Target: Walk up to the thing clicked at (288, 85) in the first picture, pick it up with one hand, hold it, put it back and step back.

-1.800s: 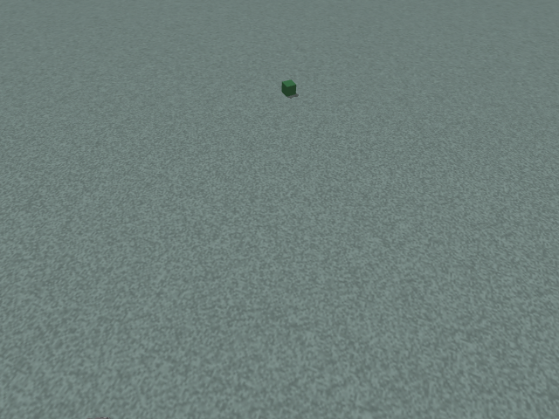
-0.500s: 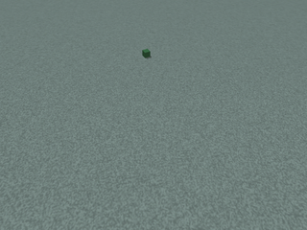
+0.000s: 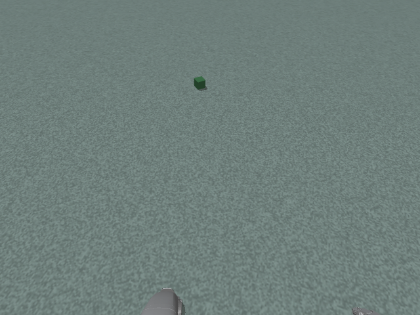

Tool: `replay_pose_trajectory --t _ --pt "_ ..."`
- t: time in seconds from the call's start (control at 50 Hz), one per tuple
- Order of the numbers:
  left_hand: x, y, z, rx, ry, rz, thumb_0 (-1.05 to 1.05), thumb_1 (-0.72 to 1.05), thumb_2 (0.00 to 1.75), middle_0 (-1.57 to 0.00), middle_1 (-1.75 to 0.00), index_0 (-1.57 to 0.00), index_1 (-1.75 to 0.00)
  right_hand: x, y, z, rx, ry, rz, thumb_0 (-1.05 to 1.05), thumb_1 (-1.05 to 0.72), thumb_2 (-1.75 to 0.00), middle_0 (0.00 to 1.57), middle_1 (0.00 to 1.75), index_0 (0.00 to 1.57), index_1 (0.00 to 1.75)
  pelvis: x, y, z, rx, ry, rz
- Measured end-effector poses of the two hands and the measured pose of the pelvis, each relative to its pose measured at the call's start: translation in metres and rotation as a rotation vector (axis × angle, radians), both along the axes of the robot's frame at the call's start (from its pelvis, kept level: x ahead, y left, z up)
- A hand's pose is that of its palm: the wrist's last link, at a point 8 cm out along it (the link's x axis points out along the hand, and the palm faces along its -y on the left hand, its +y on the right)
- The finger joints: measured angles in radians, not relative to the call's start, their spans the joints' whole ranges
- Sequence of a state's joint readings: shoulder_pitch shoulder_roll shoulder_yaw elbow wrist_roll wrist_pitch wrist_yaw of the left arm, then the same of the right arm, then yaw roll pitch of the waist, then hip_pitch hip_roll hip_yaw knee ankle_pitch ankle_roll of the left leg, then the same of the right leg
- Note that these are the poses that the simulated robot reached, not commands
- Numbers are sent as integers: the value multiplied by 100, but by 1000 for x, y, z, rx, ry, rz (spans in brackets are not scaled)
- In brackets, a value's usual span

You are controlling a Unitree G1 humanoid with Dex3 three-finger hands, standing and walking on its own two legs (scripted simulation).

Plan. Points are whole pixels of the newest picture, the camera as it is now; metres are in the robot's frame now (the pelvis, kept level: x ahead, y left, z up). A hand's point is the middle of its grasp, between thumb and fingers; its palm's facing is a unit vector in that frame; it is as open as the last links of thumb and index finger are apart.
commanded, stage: walk up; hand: left
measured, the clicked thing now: (199, 82) +1.90 +0.23 -0.74
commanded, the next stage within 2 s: none
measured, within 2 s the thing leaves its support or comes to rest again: neither
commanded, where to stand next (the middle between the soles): +1.44 +0.00 m, yaw -3 degrees
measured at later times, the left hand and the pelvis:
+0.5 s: hand (132, 186) +0.44 +0.26 -0.13, palm faces -0.08 -0.90 -0.44, open 7.4 cm; pelvis +0.31 -0.03 -0.03, yaw -2 degrees
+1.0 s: hand (142, 155) +0.59 +0.28 -0.17, palm faces -0.01 -0.92 -0.39, open 7.4 cm; pelvis +0.58 -0.01 -0.02, yaw +0 degrees
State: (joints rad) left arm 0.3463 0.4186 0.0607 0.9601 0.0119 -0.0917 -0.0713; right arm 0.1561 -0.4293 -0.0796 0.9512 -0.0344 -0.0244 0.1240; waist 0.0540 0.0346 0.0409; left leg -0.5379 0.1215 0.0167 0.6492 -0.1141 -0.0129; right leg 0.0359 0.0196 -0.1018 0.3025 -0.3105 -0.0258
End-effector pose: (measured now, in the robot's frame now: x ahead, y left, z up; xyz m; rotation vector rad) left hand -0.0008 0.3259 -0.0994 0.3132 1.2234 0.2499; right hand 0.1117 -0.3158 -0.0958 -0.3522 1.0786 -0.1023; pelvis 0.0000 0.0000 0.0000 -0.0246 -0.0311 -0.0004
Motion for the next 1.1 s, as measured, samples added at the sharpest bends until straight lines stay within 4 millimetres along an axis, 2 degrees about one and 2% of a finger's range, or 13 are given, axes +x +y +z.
replay_pose_trajectory --t 0.1,0.16,0.24,0.34,0.42,0.5,0.56,0.68,0.78,0.88,0.96,1.0,1.1 --pt "59 15 -26 -16 43 7 0 90 90 -20 -30 -21 -30 87 16 -5 -36 -41 22 0 -90 -90 20 30 20 30 71 15 -18 11 15 -5" --pt "106 19 -32 -14 64 -8 0 90 90 -20 -30 -20 -30 125 25 -4 -42 -100 9 0 -90 -90 20 30 20 30 105 22 -20 33 14 -11" --pt "187 16 -20 -18 3 -84 1 91 90 -20 -30 -20 -30 143 26 5 -27 -108 -56 0 -90 -90 20 30 21 30 150 21 -9 47 7 -33" --pt "293 5 -2 -13 -96 -171 0 91 90 -20 -30 -20 -30 152 10 0 -26 -29 -110 0 -90 -90 20 30 21 30 206 11 -4 64 -1 -47" --pt "370 -10 9 15 -146 -216 0 91 90 -20 -30 -20 -30 169 -15 -16 -13 33 -154 0 -90 -90 20 30 21 30 256 -6 -10 73 -8 -49" --pt "435 -26 9 69 -209 -203 0 90 90 -20 -30 -20 -30 206 -46 -46 -13 89 -172 0 -90 -90 20 30 21 30 313 -31 -29 60 -14 -35" --pt "458 -40 14 80 -235 -171 0 91 90 -20 -30 -20 -30 248 -55 -53 -10 119 -156 1 -90 -90 20 30 20 30 342 -41 -28 52 -20 -30" --pt "471 -55 26 58 -140 -111 0 90 90 -20 -30 -20 -30 347 -53 -31 26 55 -93 1 -91 -90 20 29 20 30 400 -47 -3 31 -7 -26" --pt "485 -51 22 44 -62 -64 0 90 90 -20 -30 -20 -30 421 -49 -15 21 40 -41 0 -91 -90 20 29 20 30 452 -48 4 20 7 -19" --pt "515 -35 4 28 -1 -21 0 90 90 -20 -30 -21 -30 501 -38 -8 -4 23 2 0 -90 -90 20 29 20 30 510 -38 -3 -1 6 -4" --pt "556 -14 -21 24 41 -8 0 90 90 -20 -30 -20 -30 569 -24 -9 -40 -34 15 0 -90 -90 20 30 20 30 565 -21 -20 5 10 -3" --pt "584 -9 -29 21 52 -8 0 90 90 -20 -30 -20 -30 594 -18 -8 -54 -71 10 0 -90 -90 20 30 20 30 584 -14 -24 17 5 -4" --pt "670 -13 -23 -8 -7 -71 0 91 90 -20 -30 -20 -30 621 -9 4 -47 -82 -49 0 -90 -90 20 30 20 30 631 -11 -11 38 -1 -18"
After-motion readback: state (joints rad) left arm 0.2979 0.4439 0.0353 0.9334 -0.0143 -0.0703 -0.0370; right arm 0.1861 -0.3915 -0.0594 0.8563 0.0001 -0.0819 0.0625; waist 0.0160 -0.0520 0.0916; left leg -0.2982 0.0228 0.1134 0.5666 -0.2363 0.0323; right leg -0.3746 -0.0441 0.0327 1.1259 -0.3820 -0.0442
